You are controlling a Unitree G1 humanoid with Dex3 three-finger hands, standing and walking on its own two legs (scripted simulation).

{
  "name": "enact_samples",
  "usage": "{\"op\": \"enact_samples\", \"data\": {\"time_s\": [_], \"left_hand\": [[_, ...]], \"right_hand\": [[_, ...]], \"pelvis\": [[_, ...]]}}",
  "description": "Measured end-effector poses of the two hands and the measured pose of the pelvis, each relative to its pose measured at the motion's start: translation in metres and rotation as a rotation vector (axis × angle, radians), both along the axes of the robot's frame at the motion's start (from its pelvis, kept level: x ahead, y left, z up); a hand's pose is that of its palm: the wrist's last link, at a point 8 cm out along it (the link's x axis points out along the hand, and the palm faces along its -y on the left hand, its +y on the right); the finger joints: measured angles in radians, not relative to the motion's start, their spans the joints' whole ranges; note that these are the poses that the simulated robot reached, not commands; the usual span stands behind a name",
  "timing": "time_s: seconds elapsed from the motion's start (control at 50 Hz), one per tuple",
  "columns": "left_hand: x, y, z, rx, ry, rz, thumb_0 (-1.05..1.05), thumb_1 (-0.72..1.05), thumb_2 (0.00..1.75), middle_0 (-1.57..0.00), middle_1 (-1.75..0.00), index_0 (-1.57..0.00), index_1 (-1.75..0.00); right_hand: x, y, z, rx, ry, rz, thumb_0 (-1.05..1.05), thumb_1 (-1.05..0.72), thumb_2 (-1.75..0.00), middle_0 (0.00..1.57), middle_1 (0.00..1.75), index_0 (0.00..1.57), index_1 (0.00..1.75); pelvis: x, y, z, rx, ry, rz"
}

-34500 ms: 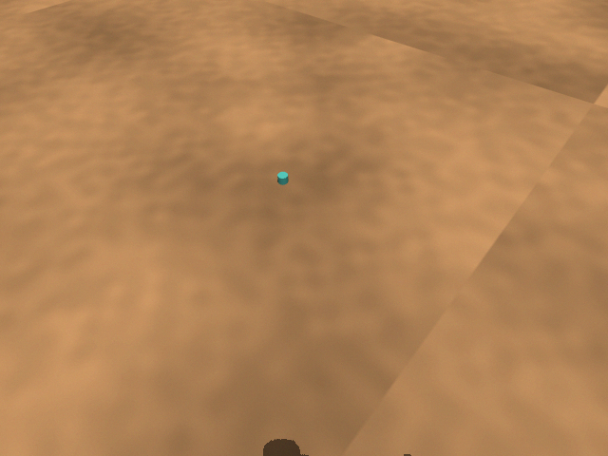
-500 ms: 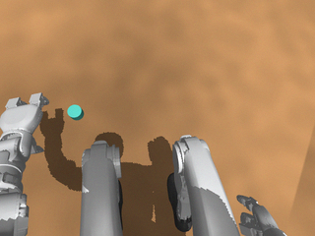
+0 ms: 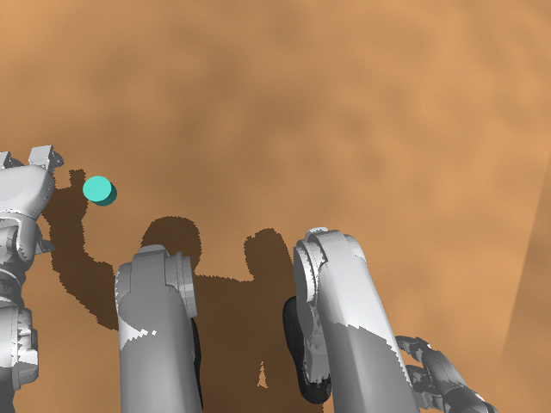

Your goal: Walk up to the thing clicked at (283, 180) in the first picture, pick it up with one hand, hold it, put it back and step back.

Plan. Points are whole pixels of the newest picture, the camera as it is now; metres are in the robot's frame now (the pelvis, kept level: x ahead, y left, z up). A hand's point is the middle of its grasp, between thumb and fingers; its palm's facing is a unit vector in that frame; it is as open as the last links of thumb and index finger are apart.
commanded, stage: rise first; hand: left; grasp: from above
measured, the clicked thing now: (100, 191) +0.47 +0.29 -0.32
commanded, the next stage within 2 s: approach in 0.26 s
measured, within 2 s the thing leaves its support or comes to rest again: neither
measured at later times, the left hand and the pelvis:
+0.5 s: hand (53, 206) +0.41 +0.32 -0.19, palm faces -0.45 -0.09 -0.89, open 14.1 cm; pelvis +0.00 +0.00 -0.02, yaw -1 degrees
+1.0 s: hand (77, 154) +0.49 +0.28 -0.18, palm faces -0.40 -0.04 -0.92, open 14.1 cm; pelvis +0.00 +0.00 -0.02, yaw -3 degrees
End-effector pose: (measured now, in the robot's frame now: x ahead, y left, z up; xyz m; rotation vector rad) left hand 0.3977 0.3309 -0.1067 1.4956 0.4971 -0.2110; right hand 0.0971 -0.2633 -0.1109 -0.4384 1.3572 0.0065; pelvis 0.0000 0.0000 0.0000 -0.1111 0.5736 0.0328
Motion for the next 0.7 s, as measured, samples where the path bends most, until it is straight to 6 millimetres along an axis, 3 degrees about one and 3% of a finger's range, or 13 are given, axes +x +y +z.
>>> {"op": "enact_samples", "data": {"time_s": [0.48,0.58,0.7], "left_hand": [[0.015,-0.007,-0.027,-0.016,0.018,-0.015,0.0,-0.52,1.0,-0.09,-1.0,-0.1,-0.99],[0.028,-0.024,-0.038,-0.019,0.024,-0.064,0.0,-0.51,0.98,-0.08,-1.03,-0.1,-1.01],[0.056,-0.062,-0.05,-0.047,-0.036,-0.119,0.0,-0.5,0.97,-0.08,-1.05,-0.1,-1.02]], "right_hand": [[-0.021,-0.009,0.001,-0.041,0.047,0.004,0.0,-0.9,-0.89,0.2,0.3,0.2,0.3],[-0.026,-0.008,0.002,-0.05,0.049,0.02,0.0,-0.9,-0.89,0.2,0.3,0.2,0.3],[-0.038,-0.008,0.006,-0.065,0.06,0.009,0.0,-0.9,-0.89,0.2,0.3,0.2,0.3]], "pelvis": [[0.001,0.0,-0.015,-0.015,-0.02,-0.015],[0.0,0.0,-0.018,-0.019,-0.022,-0.019],[0.002,0.001,-0.022,-0.029,-0.021,-0.027]]}}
